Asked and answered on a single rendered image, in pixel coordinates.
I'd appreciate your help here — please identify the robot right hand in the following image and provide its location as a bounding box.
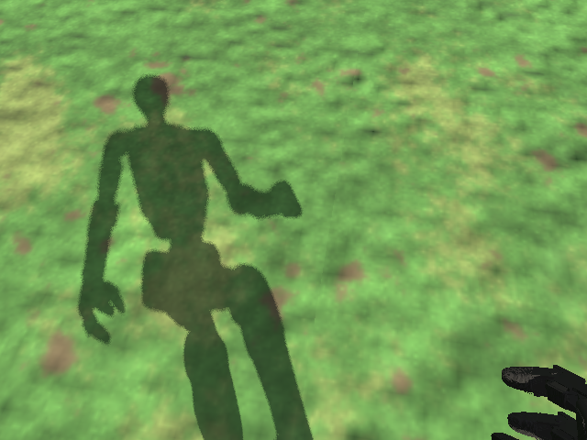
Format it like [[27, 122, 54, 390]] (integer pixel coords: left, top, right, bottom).
[[491, 365, 587, 440]]

